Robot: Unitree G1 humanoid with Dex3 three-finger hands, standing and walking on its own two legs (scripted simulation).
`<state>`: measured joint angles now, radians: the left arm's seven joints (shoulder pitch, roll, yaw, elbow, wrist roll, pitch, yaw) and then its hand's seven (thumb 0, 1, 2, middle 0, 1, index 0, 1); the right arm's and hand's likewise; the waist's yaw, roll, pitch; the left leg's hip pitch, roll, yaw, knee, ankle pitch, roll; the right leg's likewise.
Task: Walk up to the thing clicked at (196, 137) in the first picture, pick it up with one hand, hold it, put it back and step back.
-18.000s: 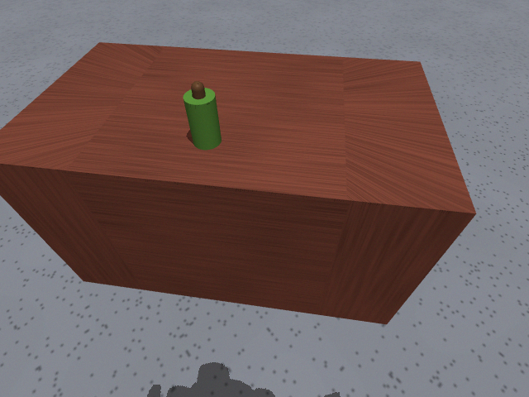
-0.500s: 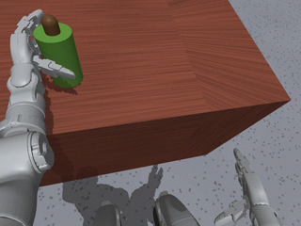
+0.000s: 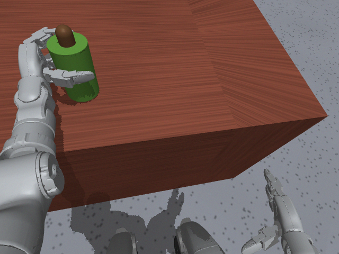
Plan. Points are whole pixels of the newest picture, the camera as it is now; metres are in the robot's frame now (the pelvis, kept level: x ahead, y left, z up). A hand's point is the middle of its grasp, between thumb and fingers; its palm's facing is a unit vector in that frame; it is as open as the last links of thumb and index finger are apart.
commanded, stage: settle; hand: left
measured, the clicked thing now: (74, 63) +0.54 +0.15 +0.09
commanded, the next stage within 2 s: lift in 1.30 s
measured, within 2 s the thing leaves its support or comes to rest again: leaves its support in 0.72 s
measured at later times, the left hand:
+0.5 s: hand (69, 59) +0.54 +0.16 +0.10, palm faces +0.07 -1.00 -0.03, open 11.2 cm
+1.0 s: hand (67, 55) +0.54 +0.16 +0.12, palm faces +0.06 -1.00 -0.03, open 11.3 cm
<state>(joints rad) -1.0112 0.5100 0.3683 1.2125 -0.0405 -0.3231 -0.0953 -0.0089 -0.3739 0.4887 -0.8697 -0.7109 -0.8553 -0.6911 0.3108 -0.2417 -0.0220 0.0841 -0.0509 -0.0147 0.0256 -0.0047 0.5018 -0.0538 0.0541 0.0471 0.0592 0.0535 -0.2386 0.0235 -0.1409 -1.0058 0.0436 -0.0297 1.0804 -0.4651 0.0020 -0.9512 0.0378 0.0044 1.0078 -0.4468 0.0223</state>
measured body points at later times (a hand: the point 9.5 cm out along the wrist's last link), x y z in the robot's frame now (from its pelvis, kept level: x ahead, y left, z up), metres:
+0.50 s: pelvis +0.01 +0.00 +0.01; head +0.13 +0.02 +0.44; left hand +0.54 +0.21 +0.11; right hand +0.17 -0.27 -0.02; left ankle +0.02 +0.11 -0.66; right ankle +0.01 -0.14 -0.66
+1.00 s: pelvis +0.02 +0.00 +0.03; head +0.13 +0.01 +0.46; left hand +0.53 +0.21 +0.12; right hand +0.19 -0.27 +0.00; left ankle +0.02 +0.11 -0.66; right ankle +0.01 -0.14 -0.66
